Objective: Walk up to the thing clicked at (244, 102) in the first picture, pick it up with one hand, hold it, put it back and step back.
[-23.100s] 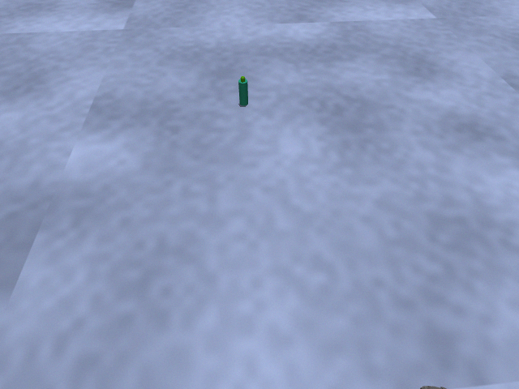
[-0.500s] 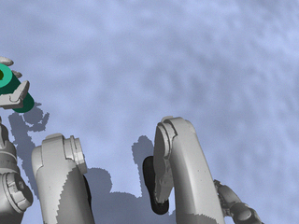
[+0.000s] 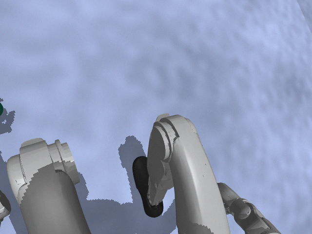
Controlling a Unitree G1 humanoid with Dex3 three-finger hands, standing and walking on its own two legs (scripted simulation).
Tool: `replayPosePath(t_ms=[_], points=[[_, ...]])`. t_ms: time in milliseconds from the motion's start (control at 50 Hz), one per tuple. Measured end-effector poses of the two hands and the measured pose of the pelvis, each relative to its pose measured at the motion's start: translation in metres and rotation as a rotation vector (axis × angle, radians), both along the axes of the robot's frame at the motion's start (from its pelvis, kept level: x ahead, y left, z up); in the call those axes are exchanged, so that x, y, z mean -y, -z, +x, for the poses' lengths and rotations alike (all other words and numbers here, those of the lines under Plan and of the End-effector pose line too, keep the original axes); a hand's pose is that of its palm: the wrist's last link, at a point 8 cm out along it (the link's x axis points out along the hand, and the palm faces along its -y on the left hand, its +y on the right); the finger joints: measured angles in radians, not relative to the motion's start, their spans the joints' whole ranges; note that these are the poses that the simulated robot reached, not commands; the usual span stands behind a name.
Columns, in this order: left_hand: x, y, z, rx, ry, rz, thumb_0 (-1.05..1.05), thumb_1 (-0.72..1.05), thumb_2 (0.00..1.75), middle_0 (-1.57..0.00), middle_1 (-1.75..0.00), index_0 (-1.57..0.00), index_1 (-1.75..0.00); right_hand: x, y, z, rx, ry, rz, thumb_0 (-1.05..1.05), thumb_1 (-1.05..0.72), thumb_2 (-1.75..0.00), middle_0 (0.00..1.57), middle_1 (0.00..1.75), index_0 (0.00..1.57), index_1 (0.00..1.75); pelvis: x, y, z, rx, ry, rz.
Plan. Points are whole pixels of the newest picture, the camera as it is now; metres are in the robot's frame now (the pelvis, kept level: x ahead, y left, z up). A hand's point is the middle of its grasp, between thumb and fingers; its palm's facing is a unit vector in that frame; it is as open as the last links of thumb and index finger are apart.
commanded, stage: lower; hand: left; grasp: from the side
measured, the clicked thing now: out of the picture +0.44 +0.30 -0.16
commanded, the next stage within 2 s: loosen in 0.68 s
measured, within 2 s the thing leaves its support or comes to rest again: rests again in 0.44 s
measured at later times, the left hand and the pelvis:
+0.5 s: hand out of the picture +0.45 +0.30 -0.16, palm faces +0.34 -0.94 -0.04, open 8.0 cm; pelvis -0.01 +0.01 -0.01, yaw -3 degrees
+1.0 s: hand out of the picture +0.46 +0.30 -0.17, palm faces +0.36 -0.93 -0.02, open 8.0 cm; pelvis -0.01 +0.01 -0.01, yaw -4 degrees
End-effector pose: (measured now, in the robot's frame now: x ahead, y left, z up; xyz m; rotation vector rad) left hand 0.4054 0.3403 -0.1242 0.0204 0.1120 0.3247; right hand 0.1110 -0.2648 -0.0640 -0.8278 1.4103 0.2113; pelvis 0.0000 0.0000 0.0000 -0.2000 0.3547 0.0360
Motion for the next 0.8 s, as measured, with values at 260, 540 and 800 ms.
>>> replayPosePath(t_ms=[260,540,800], points=[[-0.002,0.018,0.008,0.017,-0.006,0.006,0.02,-0.18,1.16,-0.84,-1.08,-0.85,-1.07,-0.008,-0.015,0.01,0.013,-0.101,-0.053,0.0,-0.92,-0.9,0.2,0.3,0.21,0.3,-0.007,0.004,-0.005,0.051,0.015,-0.042],[0.001,0.037,0.006,0.01,-0.027,0.007,0.02,-0.18,1.16,-0.84,-1.08,-0.85,-1.07,-0.017,-0.021,0.013,0.004,-0.185,-0.072,0.0,-0.91,-0.9,0.2,0.3,0.21,0.3,-0.009,0.006,-0.009,0.092,0.031,-0.067],[0.0,0.039,0.012,0.036,-0.034,0.013,0.02,-0.18,1.16,-0.84,-1.09,-0.85,-1.07,-0.021,-0.024,0.016,0.003,-0.218,-0.093,0.0,-0.9,-0.9,0.2,0.3,0.21,0.3,-0.011,0.008,-0.01,0.113,0.043,-0.083]])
